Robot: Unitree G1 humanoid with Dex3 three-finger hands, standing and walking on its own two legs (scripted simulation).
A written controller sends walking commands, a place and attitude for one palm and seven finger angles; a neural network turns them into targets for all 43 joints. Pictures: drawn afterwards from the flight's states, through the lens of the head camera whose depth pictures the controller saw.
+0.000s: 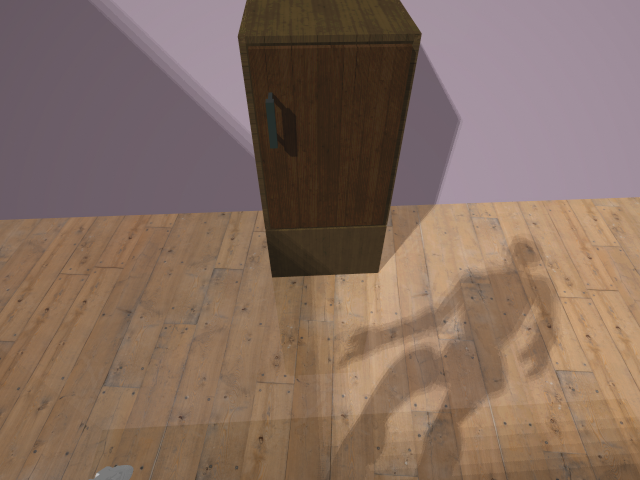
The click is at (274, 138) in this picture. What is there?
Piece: cupboard door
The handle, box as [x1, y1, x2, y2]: [265, 92, 277, 148]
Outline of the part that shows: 268,92 268,98 266,99 265,103 270,148 277,147 273,99 271,92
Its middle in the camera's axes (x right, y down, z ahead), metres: -0.13 -0.31 +1.00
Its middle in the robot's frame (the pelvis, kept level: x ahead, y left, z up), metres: +0.95 +0.18 -0.04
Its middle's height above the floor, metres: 0.73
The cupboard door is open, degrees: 0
